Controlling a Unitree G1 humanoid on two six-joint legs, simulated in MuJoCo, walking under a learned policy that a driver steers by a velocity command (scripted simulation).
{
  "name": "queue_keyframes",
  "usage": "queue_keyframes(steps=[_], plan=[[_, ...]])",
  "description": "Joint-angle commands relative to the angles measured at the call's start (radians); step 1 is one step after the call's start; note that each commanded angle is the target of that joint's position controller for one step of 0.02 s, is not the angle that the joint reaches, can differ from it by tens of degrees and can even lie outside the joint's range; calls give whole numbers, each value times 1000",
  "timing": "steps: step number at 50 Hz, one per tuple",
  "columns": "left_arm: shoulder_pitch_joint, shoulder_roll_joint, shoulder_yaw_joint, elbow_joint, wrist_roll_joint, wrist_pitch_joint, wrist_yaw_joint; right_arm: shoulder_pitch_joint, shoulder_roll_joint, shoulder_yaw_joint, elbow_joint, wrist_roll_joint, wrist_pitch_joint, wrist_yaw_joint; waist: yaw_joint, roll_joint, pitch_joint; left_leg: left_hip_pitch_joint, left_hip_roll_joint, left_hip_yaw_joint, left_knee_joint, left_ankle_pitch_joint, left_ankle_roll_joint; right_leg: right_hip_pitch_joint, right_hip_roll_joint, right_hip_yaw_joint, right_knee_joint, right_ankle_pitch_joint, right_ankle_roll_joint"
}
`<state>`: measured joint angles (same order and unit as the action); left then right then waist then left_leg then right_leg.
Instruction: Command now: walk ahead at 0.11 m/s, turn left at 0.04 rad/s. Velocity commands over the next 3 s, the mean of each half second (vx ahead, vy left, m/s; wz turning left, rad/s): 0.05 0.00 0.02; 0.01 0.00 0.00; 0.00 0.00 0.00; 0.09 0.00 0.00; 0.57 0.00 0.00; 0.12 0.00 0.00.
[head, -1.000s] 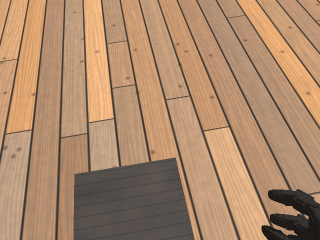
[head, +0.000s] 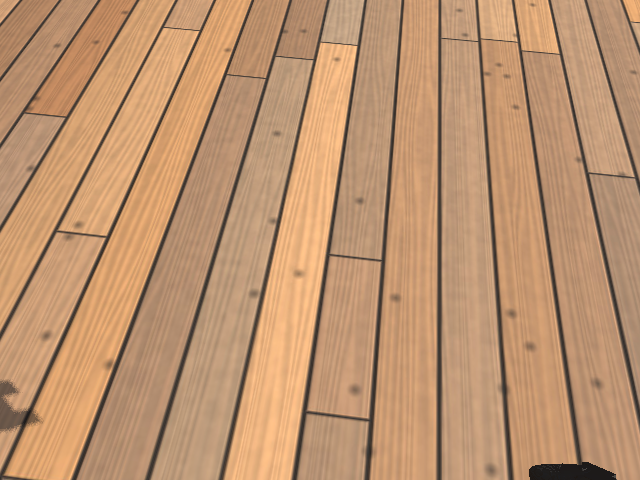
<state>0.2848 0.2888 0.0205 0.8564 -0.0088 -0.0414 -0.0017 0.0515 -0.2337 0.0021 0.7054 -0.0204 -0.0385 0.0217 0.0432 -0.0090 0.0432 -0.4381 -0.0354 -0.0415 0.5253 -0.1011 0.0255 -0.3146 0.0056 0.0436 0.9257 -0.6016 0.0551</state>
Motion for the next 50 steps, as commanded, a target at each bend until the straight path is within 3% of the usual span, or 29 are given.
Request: queue_keyframes(steps=[1,4,7,8,9,10,12,16,23,29,50], plan=[[79,102,28,-29,4,53,27,20,-164,-44,-30,0,17,-1,-12,115,-172,213,283,-310,-168,284,200,-95,-71,30,4,42,34],[86,51,17,-2,12,64,38,-11,-150,-48,-22,-10,29,-15,-1,141,-175,103,217,-213,-201,163,180,65,-43,-15,-177,213,26],[69,33,14,11,28,60,29,6,-115,-40,9,9,30,-24,12,118,-172,58,169,-169,-190,-105,129,203,-27,-33,-406,438,-14],[39,57,15,-4,45,60,29,46,-92,-33,31,9,26,-22,0,85,-143,21,142,-157,-189,-251,76,228,-69,11,-459,479,-39],[3,119,27,-23,43,62,34,74,-92,-34,38,0,22,-17,-38,-1,-89,6,90,-117,-162,-347,31,176,-127,59,-489,416,-76],[-31,136,35,-9,33,60,33,73,-89,-38,41,0,24,-20,-57,-102,-44,87,34,-45,-131,-287,-4,18,-115,61,-527,190,-108],[-64,75,19,-8,37,42,32,61,-101,-45,58,0,26,-31,-52,-91,-16,177,33,-35,-85,-176,-12,-62,-95,55,-570,135,-88],[-39,73,16,19,20,12,32,103,-99,-51,103,2,27,-39,-43,-44,-39,202,43,-41,-70,-34,2,3,-80,33,-524,320,-70],[-24,64,10,60,15,16,31,123,-105,-56,166,13,35,-47,-36,6,-62,254,50,-41,-50,99,0,41,-62,12,-500,449,-74],[-18,53,6,96,13,17,27,125,-111,-59,215,17,48,-59,-39,9,-58,281,55,-41,-49,127,-1,52,-50,0,-508,489,-73],[44,20,-5,189,15,20,35,110,-91,-53,341,19,59,-67,-42,6,-8,273,50,-29,-88,40,-12,51,-32,-19,-556,391,-68]])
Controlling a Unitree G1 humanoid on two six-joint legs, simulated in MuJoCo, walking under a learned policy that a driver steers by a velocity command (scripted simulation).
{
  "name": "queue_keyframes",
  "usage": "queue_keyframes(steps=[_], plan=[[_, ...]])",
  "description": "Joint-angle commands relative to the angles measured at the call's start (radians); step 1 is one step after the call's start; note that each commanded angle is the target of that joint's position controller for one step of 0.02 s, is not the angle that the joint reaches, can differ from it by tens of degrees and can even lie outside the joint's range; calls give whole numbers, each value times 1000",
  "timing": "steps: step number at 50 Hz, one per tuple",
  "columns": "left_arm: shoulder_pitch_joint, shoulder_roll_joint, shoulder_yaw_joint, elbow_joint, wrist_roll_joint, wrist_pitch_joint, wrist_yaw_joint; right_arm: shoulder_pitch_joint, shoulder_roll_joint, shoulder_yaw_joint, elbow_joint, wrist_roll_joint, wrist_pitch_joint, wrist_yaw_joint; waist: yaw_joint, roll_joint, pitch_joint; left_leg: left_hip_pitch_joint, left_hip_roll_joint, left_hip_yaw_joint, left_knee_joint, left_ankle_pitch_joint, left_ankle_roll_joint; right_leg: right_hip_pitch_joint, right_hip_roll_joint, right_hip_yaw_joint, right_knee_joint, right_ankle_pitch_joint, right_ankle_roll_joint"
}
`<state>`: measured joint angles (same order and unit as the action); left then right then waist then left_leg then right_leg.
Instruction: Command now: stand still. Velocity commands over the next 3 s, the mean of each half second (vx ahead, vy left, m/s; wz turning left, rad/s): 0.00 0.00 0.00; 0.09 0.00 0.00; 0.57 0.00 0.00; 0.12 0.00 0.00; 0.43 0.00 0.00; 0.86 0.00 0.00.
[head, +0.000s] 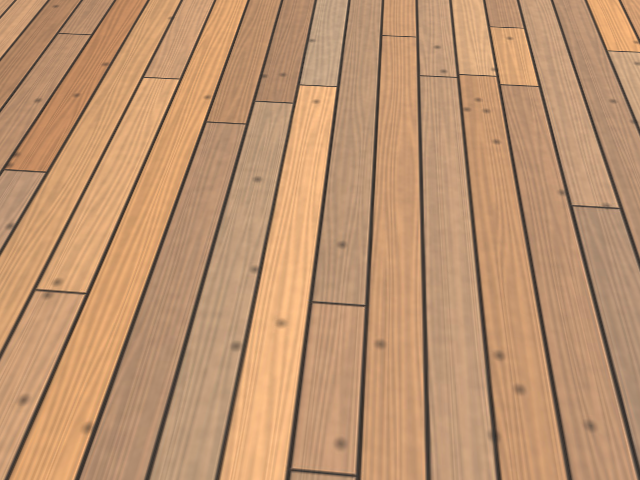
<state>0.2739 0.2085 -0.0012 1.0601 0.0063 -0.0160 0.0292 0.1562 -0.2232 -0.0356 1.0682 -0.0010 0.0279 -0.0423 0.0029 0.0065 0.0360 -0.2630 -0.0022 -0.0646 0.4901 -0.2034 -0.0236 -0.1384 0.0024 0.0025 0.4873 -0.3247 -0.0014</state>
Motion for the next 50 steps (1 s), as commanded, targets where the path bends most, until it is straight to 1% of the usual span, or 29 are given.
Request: queue_keyframes(steps=[1,18,42,43,44,45,46,47,48,49,50], plan=[[59,98,16,-12,0,-6,4,7,-101,-15,-18,0,-8,-3,-1,-9,1,96,16,-5,-54,139,37,-126,-28,21,-118,110,-12],[125,67,13,18,-3,-6,8,49,-78,-3,27,2,-12,-6,-2,-7,19,78,13,-2,-61,111,36,-132,-21,14,-125,87,-12],[184,39,16,29,-6,-7,10,95,-57,3,38,5,-14,-10,-2,-8,27,74,12,2,-53,133,36,-129,-19,10,-121,114,-12],[220,38,18,46,-9,-4,13,124,-44,5,53,7,-13,-10,2,-24,-18,85,-23,41,-28,-76,38,-110,-8,4,-136,-95,-26],[221,82,33,37,-21,0,18,137,-62,-4,53,18,-15,-10,7,-61,11,15,-61,81,31,-360,47,-126,-25,49,-150,-369,-65],[258,117,45,31,-29,-3,20,86,-82,-11,25,19,-27,-5,36,-88,79,-121,-53,77,91,-485,55,-137,-98,157,-209,-587,-118],[295,170,63,29,-38,-18,20,-6,-46,-2,-27,29,-52,7,70,-188,137,-246,-43,111,223,-367,51,-100,-239,351,-328,-676,-191],[246,204,78,8,-41,-35,20,-73,-29,5,-69,37,-79,20,69,-236,200,-347,24,91,357,-207,58,-91,-376,505,-416,-600,-252],[217,175,75,-12,-25,-51,20,-98,-54,-5,-85,34,-100,30,59,-179,206,-438,71,45,453,-209,68,-49,-405,531,-424,-486,-259],[180,144,69,-32,-22,-64,15,-76,-53,-9,-89,35,-116,36,31,-150,186,-483,101,26,491,-197,76,-3,-386,486,-402,-405,-236],[149,135,68,-51,-32,-70,7,-52,-45,-7,-93,38,-130,42,14,-143,158,-465,118,26,424,-188,82,15,-358,419,-387,-347,-206]])
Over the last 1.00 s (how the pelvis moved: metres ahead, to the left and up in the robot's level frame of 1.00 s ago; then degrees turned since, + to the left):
0.07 -0.04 0.01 1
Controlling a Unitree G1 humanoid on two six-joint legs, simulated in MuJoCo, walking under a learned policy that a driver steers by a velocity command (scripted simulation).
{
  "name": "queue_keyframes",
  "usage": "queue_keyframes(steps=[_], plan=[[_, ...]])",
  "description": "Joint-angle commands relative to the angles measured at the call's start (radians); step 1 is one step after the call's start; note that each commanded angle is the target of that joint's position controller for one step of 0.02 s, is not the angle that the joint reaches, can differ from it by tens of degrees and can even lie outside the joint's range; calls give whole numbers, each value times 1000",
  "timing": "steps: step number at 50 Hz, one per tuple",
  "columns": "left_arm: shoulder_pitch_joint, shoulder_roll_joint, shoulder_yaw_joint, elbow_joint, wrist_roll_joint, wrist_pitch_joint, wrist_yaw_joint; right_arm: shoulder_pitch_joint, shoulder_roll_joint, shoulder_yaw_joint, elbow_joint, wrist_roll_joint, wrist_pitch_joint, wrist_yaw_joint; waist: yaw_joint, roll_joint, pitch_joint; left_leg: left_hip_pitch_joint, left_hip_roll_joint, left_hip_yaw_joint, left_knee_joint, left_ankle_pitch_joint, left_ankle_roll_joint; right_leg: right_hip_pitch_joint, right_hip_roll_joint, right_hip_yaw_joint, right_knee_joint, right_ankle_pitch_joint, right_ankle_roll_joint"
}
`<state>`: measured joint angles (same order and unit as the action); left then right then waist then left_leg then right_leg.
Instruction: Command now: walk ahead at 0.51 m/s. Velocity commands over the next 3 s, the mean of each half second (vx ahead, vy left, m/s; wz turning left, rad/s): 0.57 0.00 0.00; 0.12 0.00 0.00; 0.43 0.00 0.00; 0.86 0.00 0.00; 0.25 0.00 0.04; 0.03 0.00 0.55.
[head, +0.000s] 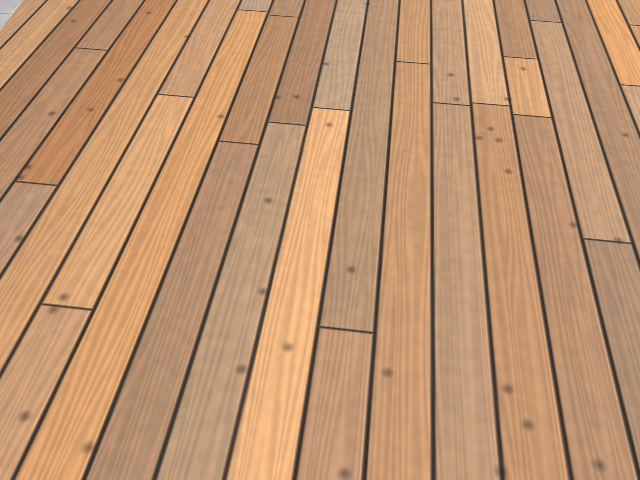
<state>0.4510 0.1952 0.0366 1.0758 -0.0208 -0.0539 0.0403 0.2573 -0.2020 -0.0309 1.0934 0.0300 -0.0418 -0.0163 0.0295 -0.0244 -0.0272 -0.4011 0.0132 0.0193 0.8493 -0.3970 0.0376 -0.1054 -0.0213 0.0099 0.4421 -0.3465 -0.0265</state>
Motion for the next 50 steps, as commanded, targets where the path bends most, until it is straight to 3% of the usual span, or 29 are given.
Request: queue_keyframes(steps=[1,3,5,6,7,8,9,10,11,12,14,17,20,23,25,27,28,29,30,31,32,33,37,40,43,45,46,48,50], plan=[[-43,152,32,-78,-18,-35,-8,-144,-65,-12,-122,9,-73,20,-18,-110,198,-229,95,-32,-59,24,22,-43,-289,321,-336,-255,-147],[-52,179,38,-91,-21,-32,-11,-88,-64,-20,-97,11,-84,26,-44,-125,156,42,16,79,-197,63,-1,-164,-196,178,-289,-209,-126],[-68,191,39,-113,-20,-30,-13,59,-71,-36,-45,15,-77,24,-114,-91,130,297,-50,156,-273,136,-18,-303,-162,131,-182,-196,-137],[-94,180,33,-129,-12,-35,-17,191,-96,-54,-9,19,-74,17,-180,-49,87,453,-63,143,-301,134,-5,-368,-135,100,-37,-47,-129],[-172,119,15,-165,2,-43,-27,383,-166,-79,26,13,-76,9,-278,137,29,626,95,-107,-414,3,50,-517,-64,-3,387,128,-79],[-175,-11,-13,-223,2,-70,-32,459,-232,-72,16,-12,-91,21,-232,382,-41,709,328,-661,-593,-304,170,-760,60,29,765,-143,-63],[-180,10,-11,-253,-52,-92,-37,359,-175,-48,-2,-30,-110,33,-171,290,-2,644,418,-903,-697,-530,237,-921,26,152,957,-66,-104],[-241,52,-12,-286,-62,-104,-47,248,-128,-27,-31,-25,-118,42,-132,179,85,589,414,-782,-675,-467,218,-1028,-40,144,1019,21,-131],[-253,69,-12,-289,-38,-104,-53,178,-103,-13,-51,-26,-114,50,-100,101,88,524,359,-621,-656,-318,191,-996,-86,118,996,112,-131],[-238,74,-7,-282,-13,-99,-54,136,-108,-9,-63,-32,-103,55,-64,76,85,443,305,-495,-664,-209,163,-928,-123,106,926,175,-118],[-187,101,7,-249,-6,-69,-67,131,-72,7,-55,-40,-83,50,-24,86,135,302,220,-303,-711,49,133,-791,-148,66,825,217,-73],[-295,88,3,-295,7,-54,-61,143,-98,13,-53,-44,-75,18,-24,70,196,191,154,-91,-718,615,118,-694,-105,-22,610,298,-5],[-473,35,-16,-349,4,-65,-72,215,-135,11,-48,-34,-66,-8,-83,83,166,171,107,3,-723,750,93,-485,-17,-109,251,478,5],[-517,72,-3,-375,-1,-58,-89,253,-159,0,-27,-20,-52,-20,-67,128,132,333,159,-5,-667,793,84,-428,13,-67,98,524,-24],[-407,132,21,-341,11,-59,-90,223,-167,-10,-35,-27,-40,-24,0,156,47,436,179,-18,-547,936,56,-314,51,-47,78,488,-58],[-157,187,50,-248,20,-60,-84,171,-166,-15,-56,-35,-22,-16,125,130,-84,440,125,10,-227,973,7,-56,51,-46,21,580,-98],[-71,253,57,-223,53,-56,-76,239,-105,1,-77,-57,-22,-8,98,-27,-223,200,56,15,69,574,-19,269,-135,119,147,1012,-159],[-81,248,41,-216,67,-52,-81,459,33,40,-35,-42,-27,12,-10,-266,-428,-54,-103,-62,462,-283,-64,530,-411,500,119,1181,-389],[-96,180,31,-224,48,-40,-84,450,-54,18,-4,-21,-36,22,23,-136,-483,-43,-80,-204,550,-275,-59,430,-370,566,15,952,-382],[-224,159,23,-243,26,-35,-80,307,-94,5,-53,-5,-33,20,6,-81,-294,-111,-28,-146,533,-217,-63,256,-326,434,-40,758,-332],[-314,123,10,-252,16,-32,-74,200,-106,0,-81,-13,-24,5,-14,19,-161,-116,16,-107,464,-145,-69,75,-277,340,-100,638,-278],[-353,109,3,-251,26,-34,-70,165,-108,-9,-89,-20,-9,-10,-36,29,-100,-68,46,-104,398,-88,-73,-69,-252,282,-138,584,-254],[-368,121,5,-213,66,-33,-63,188,-46,-3,-90,-31,33,-40,-94,-64,-60,134,57,-61,63,-78,-75,-306,-166,125,-198,530,-229],[-358,155,15,-205,46,-15,-44,143,-78,-10,-95,-36,52,-41,-81,-73,-98,213,52,-43,-115,91,-65,-320,-170,143,-236,165,-215],[-362,137,9,-190,24,8,-30,119,-88,-19,-91,-58,63,-32,-99,-76,-18,302,26,-8,-240,183,-28,-439,-128,135,-265,-227,-124],[-314,112,2,-167,22,15,-27,93,-117,-18,-110,-66,58,-35,-77,3,73,225,106,-101,-436,104,20,-419,-70,98,-184,-252,-42],[-257,107,9,-161,16,22,-19,49,-175,-33,-97,-50,51,-36,-8,159,105,43,105,-123,-491,-122,43,-292,4,10,-132,-128,-16],[-250,106,10,-145,31,27,-8,-6,-107,-21,-95,-48,25,-33,7,207,102,-80,96,-129,-587,-213,12,-107,14,-13,-36,55,-5],[-223,105,12,-120,39,33,-4,-31,-96,-21,-95,-41,5,-28,16,163,87,-56,81,-112,-564,-117,-14,-74,2,-9,-29,109,-15]])
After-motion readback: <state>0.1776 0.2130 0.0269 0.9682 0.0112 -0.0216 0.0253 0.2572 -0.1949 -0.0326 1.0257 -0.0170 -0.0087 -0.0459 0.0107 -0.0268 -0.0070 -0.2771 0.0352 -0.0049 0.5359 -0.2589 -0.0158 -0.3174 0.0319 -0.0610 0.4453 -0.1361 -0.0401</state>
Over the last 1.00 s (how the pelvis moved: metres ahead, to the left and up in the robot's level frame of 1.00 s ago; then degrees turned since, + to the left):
0.03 0.01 0.00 0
